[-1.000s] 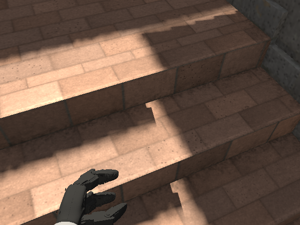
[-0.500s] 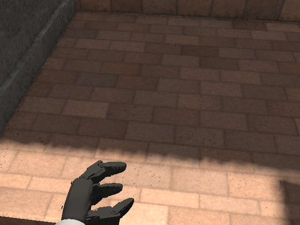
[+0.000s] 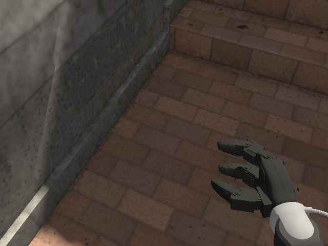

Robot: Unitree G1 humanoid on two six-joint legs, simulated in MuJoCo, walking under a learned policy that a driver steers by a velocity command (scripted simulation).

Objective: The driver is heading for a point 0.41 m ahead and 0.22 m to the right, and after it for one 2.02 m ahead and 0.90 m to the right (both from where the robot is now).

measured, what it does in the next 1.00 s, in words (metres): climbs, turning right: right foot, then left foot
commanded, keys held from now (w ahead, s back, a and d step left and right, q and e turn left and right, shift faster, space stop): w+e+shift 0.28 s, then e+shift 0.56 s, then shift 0.12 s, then q+shift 0.04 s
